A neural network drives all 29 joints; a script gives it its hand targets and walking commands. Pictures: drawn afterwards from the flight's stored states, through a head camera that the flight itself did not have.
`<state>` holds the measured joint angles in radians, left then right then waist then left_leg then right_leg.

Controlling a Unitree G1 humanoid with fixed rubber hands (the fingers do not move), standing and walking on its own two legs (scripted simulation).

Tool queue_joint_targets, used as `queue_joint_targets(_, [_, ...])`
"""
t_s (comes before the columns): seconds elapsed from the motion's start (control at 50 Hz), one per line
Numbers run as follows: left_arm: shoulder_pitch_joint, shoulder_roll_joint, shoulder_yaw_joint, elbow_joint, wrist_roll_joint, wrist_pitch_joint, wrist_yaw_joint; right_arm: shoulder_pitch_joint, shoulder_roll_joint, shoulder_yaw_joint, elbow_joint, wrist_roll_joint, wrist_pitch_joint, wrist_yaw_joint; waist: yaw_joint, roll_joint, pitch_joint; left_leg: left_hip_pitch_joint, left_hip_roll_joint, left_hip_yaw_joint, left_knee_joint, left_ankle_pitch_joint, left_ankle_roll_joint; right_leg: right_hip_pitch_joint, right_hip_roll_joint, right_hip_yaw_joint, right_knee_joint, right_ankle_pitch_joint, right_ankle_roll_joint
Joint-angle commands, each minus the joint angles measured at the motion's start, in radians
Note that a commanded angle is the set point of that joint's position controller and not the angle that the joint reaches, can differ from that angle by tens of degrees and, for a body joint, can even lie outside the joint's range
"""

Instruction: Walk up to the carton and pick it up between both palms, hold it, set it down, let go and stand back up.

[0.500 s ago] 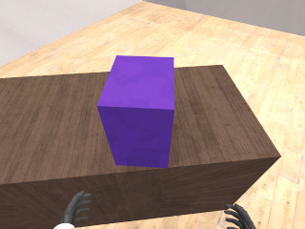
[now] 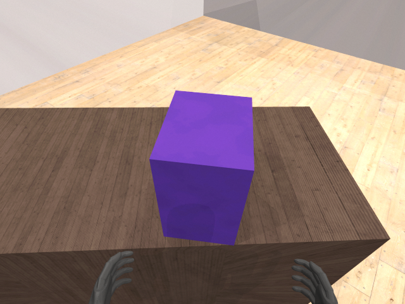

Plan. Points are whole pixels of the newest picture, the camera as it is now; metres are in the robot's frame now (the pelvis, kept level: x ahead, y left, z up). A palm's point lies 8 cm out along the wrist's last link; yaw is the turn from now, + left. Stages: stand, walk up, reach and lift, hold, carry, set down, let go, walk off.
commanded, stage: reach and lift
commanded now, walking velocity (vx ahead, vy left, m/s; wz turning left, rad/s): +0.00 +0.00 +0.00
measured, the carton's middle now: (205, 170) +0.43 +0.03 +0.02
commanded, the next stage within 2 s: none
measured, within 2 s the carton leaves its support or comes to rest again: neither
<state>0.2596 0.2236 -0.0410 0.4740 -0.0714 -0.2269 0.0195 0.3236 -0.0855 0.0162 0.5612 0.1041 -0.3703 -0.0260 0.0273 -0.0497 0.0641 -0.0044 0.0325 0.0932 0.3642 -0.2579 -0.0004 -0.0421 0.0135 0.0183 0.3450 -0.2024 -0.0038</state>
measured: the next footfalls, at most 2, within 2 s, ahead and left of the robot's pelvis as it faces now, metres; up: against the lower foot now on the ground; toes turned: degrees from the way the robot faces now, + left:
none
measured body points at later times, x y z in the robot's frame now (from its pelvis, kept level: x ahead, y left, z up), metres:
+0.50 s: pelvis +0.00 +0.01 +0.00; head -0.01 +0.03 +0.45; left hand +0.20 +0.21 -0.02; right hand +0.22 -0.18 -0.02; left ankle -0.03 +0.11 -0.75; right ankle +0.00 -0.12 -0.75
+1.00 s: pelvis -0.01 +0.00 +0.00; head +0.00 +0.02 +0.45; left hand +0.28 +0.21 +0.06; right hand +0.29 -0.17 +0.06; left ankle -0.03 +0.11 -0.75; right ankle +0.00 -0.12 -0.75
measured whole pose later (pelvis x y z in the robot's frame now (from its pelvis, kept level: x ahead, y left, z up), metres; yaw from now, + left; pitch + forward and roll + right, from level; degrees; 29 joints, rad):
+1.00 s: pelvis -0.01 +0.00 +0.00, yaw +1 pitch -4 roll -1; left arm -0.05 0.20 0.02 0.03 -0.16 0.32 0.03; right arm -0.04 -0.12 0.00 0.15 0.20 0.10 -0.16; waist 0.03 -0.01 0.08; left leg -0.06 0.02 0.08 0.34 -0.22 0.01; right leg -0.07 0.00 0.00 0.30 -0.15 0.01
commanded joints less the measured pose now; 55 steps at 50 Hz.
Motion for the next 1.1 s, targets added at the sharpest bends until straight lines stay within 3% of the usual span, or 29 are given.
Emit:
queue_joint_targets(0.0, [-0.037, 0.067, 0.012, -0.212, 0.000, -0.108, 0.000, -0.024, -0.051, -0.008, -0.137, 0.035, -0.109, -0.008, -0.010, 0.112, -0.062, 0.028, -0.028, -0.053, -0.002, 0.385, -0.062, -0.030, -0.006, 0.032, -0.060, 0.257, -0.055])
queue_joint_targets(0.14, [-0.001, 0.043, -0.017, -0.256, -0.011, -0.173, 0.002, -0.047, -0.059, -0.022, -0.150, 0.042, -0.173, -0.011, -0.011, 0.098, -0.075, 0.017, -0.025, -0.074, 0.034, 0.461, -0.076, -0.022, 0.008, 0.019, -0.045, 0.268, -0.054])
queue_joint_targets(0.28, [-0.065, 0.030, -0.047, -0.245, -0.038, -0.170, 0.015, -0.143, -0.078, -0.038, -0.146, 0.042, -0.158, -0.012, -0.016, 0.070, -0.053, -0.025, -0.013, -0.085, 0.017, 0.391, -0.071, -0.019, 0.014, 0.018, -0.046, 0.161, -0.060])
queue_joint_targets(0.4, [-0.189, 0.037, -0.050, -0.313, -0.070, -0.069, 0.037, -0.259, -0.087, -0.036, -0.237, 0.052, -0.048, -0.027, -0.013, 0.070, -0.078, -0.066, -0.012, -0.077, -0.025, 0.296, -0.056, 0.008, 0.007, 0.027, -0.051, 0.116, -0.060])
queue_joint_targets(0.5, [-0.254, 0.038, -0.030, -0.388, -0.072, 0.042, 0.047, -0.310, -0.086, -0.021, -0.325, 0.073, 0.064, -0.043, 0.000, 0.089, -0.112, -0.065, -0.014, -0.070, -0.042, 0.314, -0.054, 0.040, 0.001, 0.033, -0.056, 0.161, -0.058])
queue_joint_targets(0.6, [-0.302, 0.027, 0.002, -0.492, -0.059, 0.200, 0.043, -0.349, -0.099, -0.019, -0.410, 0.089, 0.183, -0.070, 0.002, 0.108, -0.125, -0.019, -0.017, -0.064, -0.047, 0.367, -0.059, 0.038, 0.006, 0.028, -0.075, 0.196, -0.054])
queue_joint_targets(0.74, [-0.412, 0.020, 0.054, -0.606, -0.067, 0.414, 0.021, -0.445, -0.109, -0.043, -0.547, 0.089, 0.333, -0.114, 0.003, 0.081, -0.129, 0.003, -0.016, -0.051, -0.059, 0.359, -0.047, 0.010, 0.011, 0.010, -0.092, 0.185, -0.030])
queue_joint_targets(0.9, [-0.591, 0.050, 0.096, -0.651, -0.094, 0.507, 0.010, -0.590, -0.110, -0.051, -0.611, 0.090, 0.430, -0.137, -0.010, 0.061, -0.236, 0.004, -0.018, -0.041, -0.056, 0.312, -0.034, 0.016, 0.007, 0.001, -0.075, 0.201, -0.002])
queue_joint_targets(0.98, [-0.651, 0.064, 0.114, -0.674, -0.098, 0.549, 0.007, -0.648, -0.122, -0.051, -0.623, 0.110, 0.463, -0.148, -0.017, 0.080, -0.291, 0.021, -0.018, -0.044, -0.035, 0.372, -0.043, 0.031, 0.012, -0.005, -0.064, 0.252, 0.002])
queue_joint_targets(1.08, [-0.736, 0.086, 0.153, -0.643, -0.096, 0.613, -0.008, -0.745, -0.133, -0.037, -0.620, 0.133, 0.509, -0.168, -0.016, 0.062, -0.327, -0.008, -0.026, -0.036, -0.034, 0.353, -0.033, 0.053, 0.010, -0.004, -0.052, 0.283, 0.019])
